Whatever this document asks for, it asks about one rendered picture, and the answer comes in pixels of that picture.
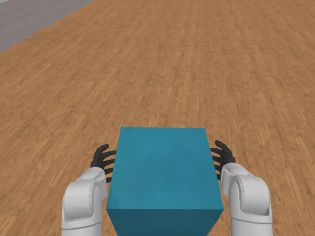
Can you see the robot left forearm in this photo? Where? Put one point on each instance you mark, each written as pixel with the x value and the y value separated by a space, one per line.
pixel 82 204

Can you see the carton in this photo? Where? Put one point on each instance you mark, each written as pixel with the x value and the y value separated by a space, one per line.
pixel 164 183

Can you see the robot right forearm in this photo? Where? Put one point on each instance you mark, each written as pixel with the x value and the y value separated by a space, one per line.
pixel 249 201

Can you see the left robot hand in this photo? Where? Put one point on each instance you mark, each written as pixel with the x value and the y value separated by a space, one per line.
pixel 99 157

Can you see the right robot hand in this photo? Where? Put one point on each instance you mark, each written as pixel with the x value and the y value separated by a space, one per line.
pixel 225 154

